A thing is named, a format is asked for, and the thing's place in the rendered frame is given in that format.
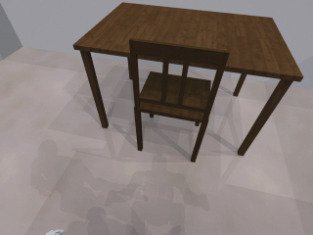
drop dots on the table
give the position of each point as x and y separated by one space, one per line
255 43

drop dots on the chair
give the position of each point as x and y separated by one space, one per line
175 96

